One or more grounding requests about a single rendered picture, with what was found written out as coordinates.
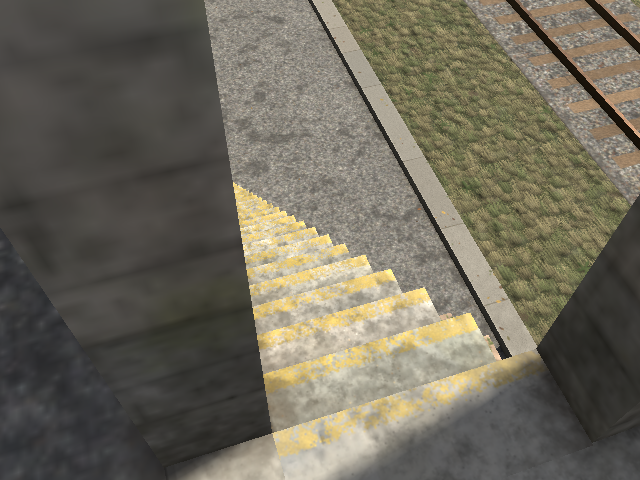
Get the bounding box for stairs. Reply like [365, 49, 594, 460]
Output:
[233, 182, 496, 433]

